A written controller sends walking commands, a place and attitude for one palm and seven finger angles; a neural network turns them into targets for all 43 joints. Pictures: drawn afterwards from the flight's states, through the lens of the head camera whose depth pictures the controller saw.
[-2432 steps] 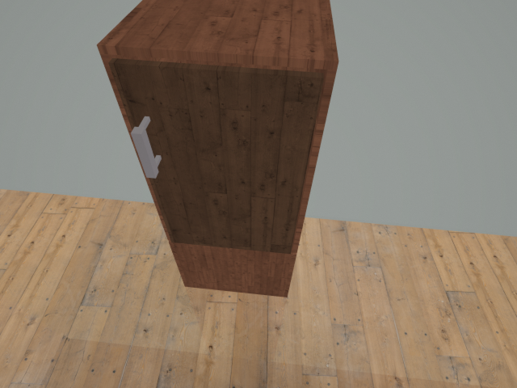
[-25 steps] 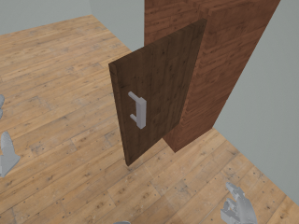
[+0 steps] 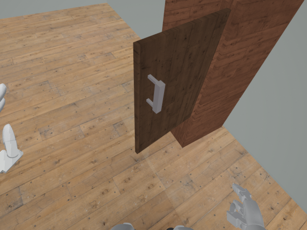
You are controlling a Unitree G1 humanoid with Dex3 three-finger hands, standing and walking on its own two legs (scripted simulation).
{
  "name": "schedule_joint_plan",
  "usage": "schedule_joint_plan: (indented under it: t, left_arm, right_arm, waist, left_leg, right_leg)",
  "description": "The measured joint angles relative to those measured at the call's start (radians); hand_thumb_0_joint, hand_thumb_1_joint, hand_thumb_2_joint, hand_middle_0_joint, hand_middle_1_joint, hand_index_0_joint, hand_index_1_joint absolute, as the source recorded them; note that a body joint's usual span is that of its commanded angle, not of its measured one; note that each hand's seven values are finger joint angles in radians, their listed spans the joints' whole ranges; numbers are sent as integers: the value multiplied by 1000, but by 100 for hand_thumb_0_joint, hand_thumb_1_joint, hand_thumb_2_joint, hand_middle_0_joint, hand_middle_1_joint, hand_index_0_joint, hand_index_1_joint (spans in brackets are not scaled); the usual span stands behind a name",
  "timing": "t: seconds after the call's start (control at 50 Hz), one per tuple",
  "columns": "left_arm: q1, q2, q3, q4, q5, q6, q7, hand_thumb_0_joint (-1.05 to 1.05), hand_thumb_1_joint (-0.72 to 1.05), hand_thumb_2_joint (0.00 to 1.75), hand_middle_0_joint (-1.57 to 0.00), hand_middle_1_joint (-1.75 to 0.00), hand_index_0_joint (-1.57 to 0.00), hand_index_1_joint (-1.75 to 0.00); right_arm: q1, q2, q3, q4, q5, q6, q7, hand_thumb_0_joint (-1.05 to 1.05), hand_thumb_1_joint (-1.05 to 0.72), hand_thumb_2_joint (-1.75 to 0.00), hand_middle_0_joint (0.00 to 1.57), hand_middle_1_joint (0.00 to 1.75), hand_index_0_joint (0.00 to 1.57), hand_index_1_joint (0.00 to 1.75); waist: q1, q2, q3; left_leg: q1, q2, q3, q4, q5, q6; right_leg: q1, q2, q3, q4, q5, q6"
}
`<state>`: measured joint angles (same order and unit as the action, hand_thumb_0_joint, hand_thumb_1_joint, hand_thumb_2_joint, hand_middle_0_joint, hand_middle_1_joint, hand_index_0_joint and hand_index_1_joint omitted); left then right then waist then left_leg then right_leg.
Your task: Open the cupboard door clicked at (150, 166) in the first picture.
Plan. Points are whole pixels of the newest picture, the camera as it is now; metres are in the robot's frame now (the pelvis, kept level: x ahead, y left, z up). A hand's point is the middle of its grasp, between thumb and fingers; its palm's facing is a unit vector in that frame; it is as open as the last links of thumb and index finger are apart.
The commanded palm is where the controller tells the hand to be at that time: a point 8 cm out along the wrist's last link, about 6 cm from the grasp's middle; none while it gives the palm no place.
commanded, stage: step back with the hand held close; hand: left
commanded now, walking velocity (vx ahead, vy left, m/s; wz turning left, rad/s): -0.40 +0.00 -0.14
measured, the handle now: (154, 94) +0.49 +0.03 +0.05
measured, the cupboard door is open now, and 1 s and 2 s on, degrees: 99 99 99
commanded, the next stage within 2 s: stop stepping back and stand still in 0.24 s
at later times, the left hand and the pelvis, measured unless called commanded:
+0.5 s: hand (25, 223) +0.12 +0.19 +0.18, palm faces +0.21 -0.82 -0.53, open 7.4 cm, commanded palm +0.07 +0.24 +0.19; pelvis -0.12 -0.03 +0.01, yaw -9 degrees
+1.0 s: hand out of the picture +0.05 +0.22 +0.17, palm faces +0.35 -0.83 -0.43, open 7.4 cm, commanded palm +0.00 +0.26 +0.19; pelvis -0.18 -0.02 +0.01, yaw -8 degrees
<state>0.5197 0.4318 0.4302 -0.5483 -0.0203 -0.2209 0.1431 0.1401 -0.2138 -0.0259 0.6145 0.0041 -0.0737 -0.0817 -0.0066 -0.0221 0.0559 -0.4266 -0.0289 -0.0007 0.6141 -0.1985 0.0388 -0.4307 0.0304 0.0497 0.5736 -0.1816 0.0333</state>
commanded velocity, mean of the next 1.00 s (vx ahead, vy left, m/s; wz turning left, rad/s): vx -0.05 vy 0.03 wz -0.02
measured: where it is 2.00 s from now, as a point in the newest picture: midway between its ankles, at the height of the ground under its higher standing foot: outside the picture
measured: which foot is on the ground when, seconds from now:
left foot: down 0.00-0.38, up 0.40-0.54, down 0.56-1.00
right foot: up 0.00-0.34, down 0.36-1.00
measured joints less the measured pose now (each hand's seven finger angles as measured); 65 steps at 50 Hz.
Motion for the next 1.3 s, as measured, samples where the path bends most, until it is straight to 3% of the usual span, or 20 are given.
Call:
schedule_joint_plan:
  t: [0.08, 0.14, 0.24, 0.3, 0.34, 0.36, 0.38, 0.42, 0.48, 0.56, 0.6, 0.68, 0.78, 0.86, 0.98, 1.12, 1.3]
  left_arm:
    - [10, 24, 34, -1, -11, 9, -3, 1, 88, 90, -21, -31, -21, -30]
    - [35, 8, 31, -36, -25, 13, 11, 2, 89, 90, -21, -31, -21, -30]
    - [-4, -13, -13, -47, -39, 41, 10, 2, 89, 90, -21, -31, -21, -30]
    - [-14, 14, -7, -35, -54, 54, 1, 2, 89, 90, -20, -31, -21, -30]
    - [0, 46, 14, -39, -68, 54, -8, 2, 89, 90, -20, -31, -21, -30]
    - [16, 71, 35, -49, -73, 48, -10, 2, 89, 90, -21, -31, -21, -30]
    - [25, 77, 42, -53, -72, 37, -14, 2, 89, 90, -21, -31, -21, -30]
    - [46, 66, 17, -46, -60, 21, -20, 2, 89, 90, -21, -31, -21, -30]
    - [111, 62, 8, -40, -40, 27, -17, 1, 89, 90, -21, -31, -21, -30]
    - [117, 34, 3, 18, -34, 41, 0, 1, 88, 90, -21, -31, -22, -30]
    - [70, 22, -4, 64, -34, 45, 6, 1, 88, 90, -21, -31, -22, -30]
    - [36, -4, -2, 103, -30, 50, 13, 1, 89, 90, -21, -31, -21, -30]
    - [70, -8, -14, 77, -26, 25, 0, 2, 89, 90, -21, -31, -21, -30]
    - [114, -11, -18, 64, -23, 4, -2, 1, 89, 90, -21, -31, -21, -30]
    - [14, -57, -37, 161, -15, 11, 1, 1, 89, 90, -21, -31, -21, -30]
    - [6, -59, -48, 151, -9, 31, -1, 2, 89, 90, -21, -31, -21, -30]
    - [43, -37, -47, 114, -20, 30, -4, 1, 89, 90, -21, -31, -21, -30]
  right_arm:
    - [-4, 32, -5, -1, -17, -37, 6, 1, -90, -90, 20, 30, 20, 30]
    - [5, 47, 10, 10, -19, -70, 23, 1, -90, -90, 20, 30, 20, 30]
    - [-18, 61, 34, 23, -28, -81, 34, 1, -90, -89, 20, 30, 20, 30]
    - [-35, 72, 44, 7, -32, -67, 38, 1, -90, -89, 20, 30, 20, 30]
    - [-44, 75, 49, -14, -31, -54, 43, 1, -90, -89, 20, 30, 20, 30]
    - [-49, 77, 53, -28, -28, -44, 46, 1, -90, -89, 20, 30, 20, 30]
    - [-55, 69, 54, -30, -26, -36, 47, 1, -90, -89, 20, 30, 20, 30]
    - [-40, 43, 49, -7, -20, -18, 43, 1, -90, -89, 20, 30, 20, 30]
    - [35, 22, 46, 14, 0, 5, 25, 1, -90, -89, 20, 30, 20, 30]
    - [131, -34, 29, 27, 5, -3, -4, 1, -90, -89, 20, 30, 20, 30]
    - [147, -43, 9, 54, 12, -11, -15, 1, -90, -90, 20, 30, 20, 30]
    - [145, -40, 8, 56, 1, -38, -14, 1, -91, -90, 20, 30, 20, 30]
    - [141, -13, 18, 28, -8, -57, -3, 1, -90, -90, 20, 30, 19, 30]
    - [148, -1, 22, 40, -6, -42, 3, 1, -90, -90, 20, 30, 20, 30]
    - [135, 0, 33, 81, -5, -52, -14, 1, -90, -90, 20, 30, 20, 30]
    - [91, 22, 58, 31, -13, -85, -8, 1, -90, -89, 20, 30, 20, 30]
    - [70, 7, 45, 21, -10, -68, -5, 1, -90, -89, 20, 30, 20, 30]
  waist:
    - [14, 7, 11]
    - [42, 10, -14]
    - [45, 20, -37]
    - [27, 15, -48]
    - [18, 3, -51]
    - [21, -23, -52]
    - [23, -24, -48]
    - [16, 5, -44]
    - [8, -22, -76]
    - [-14, 3, -120]
    - [-28, -3, -118]
    - [-37, -15, -102]
    - [-59, 25, -94]
    - [-23, 45, -107]
    - [12, 52, -93]
    - [2, 40, -68]
    - [8, 45, -57]
  left_leg:
    - [2, 27, -5, -60, 37, 24]
    - [12, 60, 13, -140, 89, 17]
    - [7, 90, 37, -255, 187, 5]
    - [-13, 97, 50, -313, 250, -8]
    - [-43, 96, 66, -317, 279, -19]
    - [-71, 88, 90, -287, 270, -27]
    - [-110, 92, 91, -220, 206, -40]
    - [-163, 82, 40, -23, 2, -56]
    - [-142, 32, 42, 148, -92, -52]
    - [35, 22, 57, -20, 25, -18]
    - [66, 3, 46, -61, -32, 9]
    - [76, -3, 60, -92, 18, 4]
    - [59, 17, 28, -121, 49, -14]
    - [30, 24, -3, 5, -39, -35]
    - [117, 18, -13, -94, 13, -17]
    - [131, 15, -9, -186, 77, -18]
    - [116, 27, -14, -168, 63, -20]
  right_leg:
    - [-38, 69, 8, 353, -233, -13]
    - [17, 67, -27, 403, -295, -10]
    - [146, 46, -39, 284, -340, -13]
    - [221, 37, -55, 127, -330, -30]
    - [282, 26, -69, -41, -250, -48]
    - [305, 4, -55, -126, -197, -63]
    - [306, 4, -45, -149, -224, -68]
    - [298, 21, -45, -128, -223, -70]
    - [304, -1, -28, -114, -209, -66]
    - [312, 7, -40, -84, -228, -61]
    - [307, -5, -54, -48, -247, -55]
    - [284, -21, -58, -17, -235, -42]
    - [286, 6, -90, -79, -172, -73]
    - [284, 26, -84, -100, -146, -84]
    - [300, 15, -90, -96, -143, -67]
    - [296, 11, -86, -154, -94, -64]
    - [305, 25, -88, -189, -78, -68]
